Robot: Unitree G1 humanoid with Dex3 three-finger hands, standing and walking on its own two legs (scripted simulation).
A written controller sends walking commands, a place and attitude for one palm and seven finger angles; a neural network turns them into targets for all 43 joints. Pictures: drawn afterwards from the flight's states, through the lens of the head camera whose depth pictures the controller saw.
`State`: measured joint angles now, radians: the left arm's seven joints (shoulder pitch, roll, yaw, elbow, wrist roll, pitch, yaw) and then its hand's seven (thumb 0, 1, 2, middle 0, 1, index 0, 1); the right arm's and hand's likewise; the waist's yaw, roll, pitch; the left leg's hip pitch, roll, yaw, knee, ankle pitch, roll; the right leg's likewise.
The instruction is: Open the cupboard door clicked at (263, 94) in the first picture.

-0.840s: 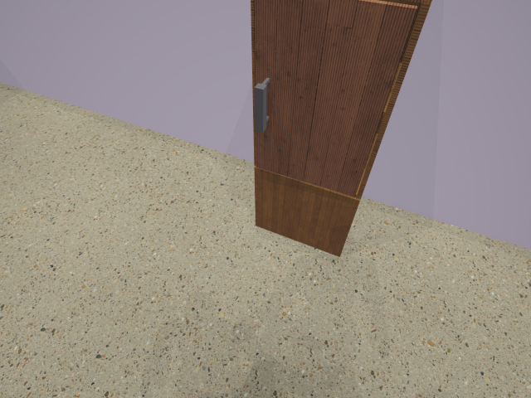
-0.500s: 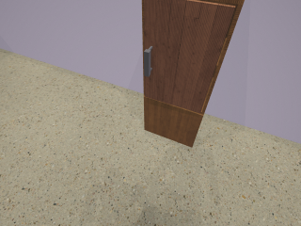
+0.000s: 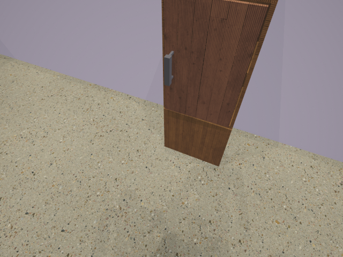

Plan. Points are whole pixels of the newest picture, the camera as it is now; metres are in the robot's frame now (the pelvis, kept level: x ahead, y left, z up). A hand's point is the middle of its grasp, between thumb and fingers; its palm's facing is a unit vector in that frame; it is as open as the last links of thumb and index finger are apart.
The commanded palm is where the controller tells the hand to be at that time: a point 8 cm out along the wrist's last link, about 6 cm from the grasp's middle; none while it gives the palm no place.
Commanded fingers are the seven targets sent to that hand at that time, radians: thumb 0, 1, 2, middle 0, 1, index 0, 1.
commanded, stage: turn to face it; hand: left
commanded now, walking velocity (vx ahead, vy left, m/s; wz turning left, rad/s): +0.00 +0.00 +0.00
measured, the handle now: (169, 68) +0.89 +0.06 -0.06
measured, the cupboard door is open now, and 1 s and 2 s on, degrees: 1 1 1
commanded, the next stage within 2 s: take the last steps up to it in 0.84 s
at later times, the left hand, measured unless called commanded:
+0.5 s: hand out of the picture +0.02 +0.19 -0.19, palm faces -0.10 -0.96 -0.25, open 7.4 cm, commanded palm none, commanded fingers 0.00 0.90 0.90 -0.20 -0.30 -0.20 -0.30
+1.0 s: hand out of the picture +0.05 +0.19 -0.19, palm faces -0.18 -0.97 -0.19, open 7.4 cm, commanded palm none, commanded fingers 0.00 0.90 0.90 -0.20 -0.30 -0.20 -0.30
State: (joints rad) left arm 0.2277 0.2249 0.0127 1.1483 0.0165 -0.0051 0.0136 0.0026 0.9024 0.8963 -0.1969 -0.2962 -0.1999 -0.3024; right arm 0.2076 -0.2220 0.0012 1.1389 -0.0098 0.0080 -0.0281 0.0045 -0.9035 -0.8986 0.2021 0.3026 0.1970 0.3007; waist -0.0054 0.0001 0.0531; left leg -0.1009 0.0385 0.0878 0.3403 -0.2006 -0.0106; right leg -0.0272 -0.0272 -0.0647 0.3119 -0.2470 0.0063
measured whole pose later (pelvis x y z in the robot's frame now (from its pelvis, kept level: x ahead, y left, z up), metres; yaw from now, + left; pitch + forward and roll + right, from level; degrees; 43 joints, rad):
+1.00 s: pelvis -0.03 +0.02 -0.02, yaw -16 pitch -1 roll -1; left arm 0.25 0.19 0.08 1.01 0.02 0.05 0.01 0.00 0.90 0.90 -0.20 -0.30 -0.20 -0.30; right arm 0.15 -0.16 -0.02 0.98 -0.02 0.02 -0.04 0.00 -0.90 -0.90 0.20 0.30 0.20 0.30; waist 0.03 -0.03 0.06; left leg -0.23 0.03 0.03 0.56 -0.32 0.00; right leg -0.32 0.05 0.07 0.67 -0.41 -0.01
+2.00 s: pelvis +0.25 +0.02 -0.02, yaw -17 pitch -1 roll +2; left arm 0.22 0.14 0.05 0.98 0.04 -0.05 0.00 0.00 0.91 0.90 -0.19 -0.30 -0.20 -0.30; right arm 0.30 -0.16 -0.03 1.10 -0.02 0.01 0.00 0.01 -0.91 -0.90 0.20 0.30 0.20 0.30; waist 0.01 0.05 0.04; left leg -0.24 0.03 0.13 0.75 -0.48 0.02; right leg -0.34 -0.03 -0.10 0.66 -0.29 -0.06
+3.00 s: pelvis +0.28 +0.00 -0.01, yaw -19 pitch -2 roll +0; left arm 0.22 0.18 0.03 1.06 0.01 0.03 0.02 0.00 0.93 0.90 -0.20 -0.30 -0.20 -0.30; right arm 0.25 -0.15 -0.01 1.10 -0.01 0.03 -0.03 0.01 -0.91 -0.90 0.20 0.30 0.19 0.30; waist 0.01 -0.04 0.05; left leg -0.18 0.02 0.03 0.48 -0.27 0.00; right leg -0.16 -0.01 -0.03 0.47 -0.27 0.00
